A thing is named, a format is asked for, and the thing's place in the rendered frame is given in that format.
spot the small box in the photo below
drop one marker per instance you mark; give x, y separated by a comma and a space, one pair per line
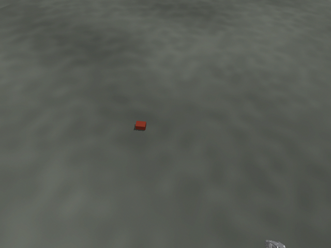
141, 125

